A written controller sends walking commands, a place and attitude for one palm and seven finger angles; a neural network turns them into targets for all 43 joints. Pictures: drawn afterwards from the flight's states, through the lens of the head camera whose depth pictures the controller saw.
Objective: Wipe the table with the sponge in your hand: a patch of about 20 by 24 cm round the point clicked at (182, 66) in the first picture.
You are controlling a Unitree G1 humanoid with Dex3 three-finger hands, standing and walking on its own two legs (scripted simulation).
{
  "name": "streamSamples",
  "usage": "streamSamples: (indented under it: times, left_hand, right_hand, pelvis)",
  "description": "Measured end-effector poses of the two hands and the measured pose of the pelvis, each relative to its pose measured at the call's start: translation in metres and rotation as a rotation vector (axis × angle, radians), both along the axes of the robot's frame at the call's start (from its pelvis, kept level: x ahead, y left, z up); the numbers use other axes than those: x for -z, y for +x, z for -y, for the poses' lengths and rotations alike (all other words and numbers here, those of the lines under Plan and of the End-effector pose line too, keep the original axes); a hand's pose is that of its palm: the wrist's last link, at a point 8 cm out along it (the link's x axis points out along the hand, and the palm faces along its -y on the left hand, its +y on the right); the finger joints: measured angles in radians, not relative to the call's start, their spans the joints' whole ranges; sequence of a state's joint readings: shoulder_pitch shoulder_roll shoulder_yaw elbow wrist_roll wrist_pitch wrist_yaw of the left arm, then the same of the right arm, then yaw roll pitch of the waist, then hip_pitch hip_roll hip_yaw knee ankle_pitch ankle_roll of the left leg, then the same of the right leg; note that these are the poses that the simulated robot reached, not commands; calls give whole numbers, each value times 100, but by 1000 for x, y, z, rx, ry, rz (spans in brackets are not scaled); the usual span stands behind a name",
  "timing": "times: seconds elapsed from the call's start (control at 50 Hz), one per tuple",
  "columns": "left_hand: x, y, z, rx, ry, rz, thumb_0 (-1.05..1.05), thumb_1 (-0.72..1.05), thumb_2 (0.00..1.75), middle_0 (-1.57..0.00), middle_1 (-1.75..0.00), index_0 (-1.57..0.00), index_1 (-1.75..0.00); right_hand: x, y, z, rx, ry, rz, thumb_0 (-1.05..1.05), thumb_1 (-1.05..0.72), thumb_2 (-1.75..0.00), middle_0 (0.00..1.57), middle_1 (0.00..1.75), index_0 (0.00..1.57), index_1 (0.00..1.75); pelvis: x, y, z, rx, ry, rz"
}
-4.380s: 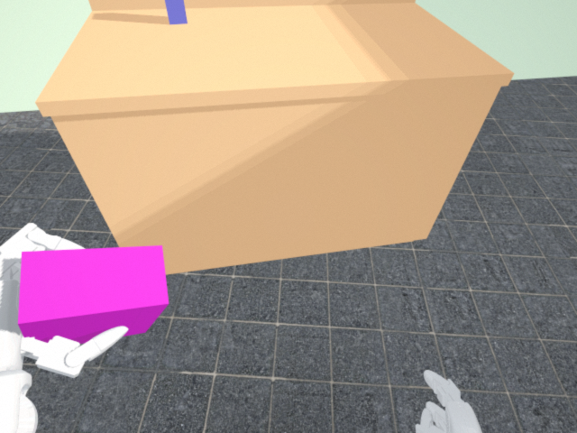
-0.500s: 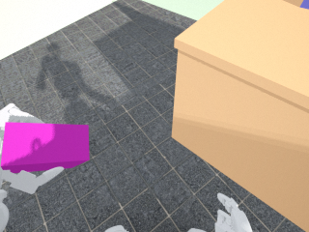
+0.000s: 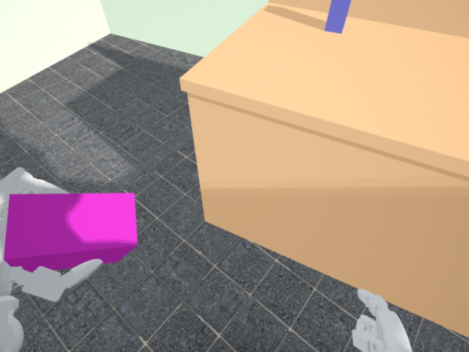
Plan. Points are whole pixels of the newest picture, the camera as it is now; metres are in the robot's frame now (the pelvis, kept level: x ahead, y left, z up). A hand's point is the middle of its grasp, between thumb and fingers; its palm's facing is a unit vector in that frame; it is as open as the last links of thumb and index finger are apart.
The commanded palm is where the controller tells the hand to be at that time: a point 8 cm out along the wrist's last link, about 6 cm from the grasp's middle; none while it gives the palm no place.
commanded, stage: turn to face it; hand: left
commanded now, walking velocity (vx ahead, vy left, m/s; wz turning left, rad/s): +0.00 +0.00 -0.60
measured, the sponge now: (91, 233) +0.22 +0.20 +0.16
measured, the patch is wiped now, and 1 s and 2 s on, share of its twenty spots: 0.00 0.00 0.00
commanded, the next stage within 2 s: take the last steps up to it in 1.18 s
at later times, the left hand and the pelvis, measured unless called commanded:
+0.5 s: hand (199, 241) +0.22 +0.07 +0.17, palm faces +0.01 -0.83 -0.56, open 10.5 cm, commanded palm +0.17 +0.15 +0.18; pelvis -0.07 -0.07 -0.01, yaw -19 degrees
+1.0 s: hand (264, 285) +0.18 -0.01 +0.16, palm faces -0.09 -0.88 -0.47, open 10.5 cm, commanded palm +0.15 +0.05 +0.18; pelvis -0.14 -0.09 -0.02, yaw -35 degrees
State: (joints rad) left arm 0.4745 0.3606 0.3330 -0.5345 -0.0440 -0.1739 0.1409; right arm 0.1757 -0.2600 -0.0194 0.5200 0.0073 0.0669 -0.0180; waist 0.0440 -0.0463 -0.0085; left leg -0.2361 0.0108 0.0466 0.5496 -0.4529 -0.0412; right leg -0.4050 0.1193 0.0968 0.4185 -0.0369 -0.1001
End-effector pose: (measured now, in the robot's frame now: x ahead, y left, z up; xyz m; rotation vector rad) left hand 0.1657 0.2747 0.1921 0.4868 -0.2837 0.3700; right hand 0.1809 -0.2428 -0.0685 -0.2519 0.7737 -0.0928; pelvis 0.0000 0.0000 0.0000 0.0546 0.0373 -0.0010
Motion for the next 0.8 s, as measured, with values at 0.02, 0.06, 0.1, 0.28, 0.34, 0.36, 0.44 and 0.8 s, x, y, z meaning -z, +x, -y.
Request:
streamSamples:
  times: [0.02, 0.06, 0.1, 0.28, 0.34, 0.36, 0.44, 0.8]
  left_hand:
    - [0, -1, 1, 20, 2, 16, -1, -52, 100, -69, -136, -70, -136]
    - [0, -2, 3, 50, 20, 35, -1, -52, 100, -69, -136, -70, -136]
    - [-1, -2, 5, 65, 49, 33, -1, -52, 100, -69, -136, -70, -136]
    - [9, 22, 66, 149, 81, -33, -1, -52, 100, -69, -136, -70, -136]
    - [13, 35, 101, 225, 99, -33, -1, -52, 100, -69, -136, -70, -136]
    - [13, 37, 111, 254, 98, -38, -1, -52, 100, -69, -136, -70, -136]
    - [5, 36, 144, 374, 134, -65, -1, -52, 100, -69, -136, -70, -136]
    - [8, 8, 167, 509, 53, -2, -1, -52, 100, -69, -136, -70, -136]
  right_hand:
    - [0, -4, -2, 0, -2, 11, 2, -91, -90, 20, 30, 19, 30]
    - [0, -15, -6, 12, 11, 26, 2, -91, -90, 20, 30, 19, 30]
    - [1, -27, -11, 35, 46, 43, 2, -91, -90, 20, 30, 19, 30]
    - [40, -94, 3, 123, 190, 2, 1, -90, -90, 20, 30, 20, 30]
    - [57, -121, 29, 174, 188, -49, 1, -90, -90, 20, 30, 20, 30]
    - [59, -130, 39, 202, 178, -71, 2, -90, -90, 20, 30, 20, 30]
    - [51, -167, 79, 330, 120, -111, 2, -90, -90, 20, 30, 20, 30]
    - [8, -251, 109, 510, -2, -10, 2, -91, -90, 20, 30, 19, 30]
  pelvis:
    - [2, -4, -1, 5, -9, -1]
    - [5, -15, 0, 29, -9, 17]
    - [5, -21, 4, 61, -10, 36]
    - [14, -37, 37, 202, -57, 61]
    - [19, -50, 51, 218, -71, 67]
    - [18, -55, 54, 234, -60, 62]
    - [11, -66, 61, 298, -36, 45]
    - [7, -109, 59, 492, -19, 28]
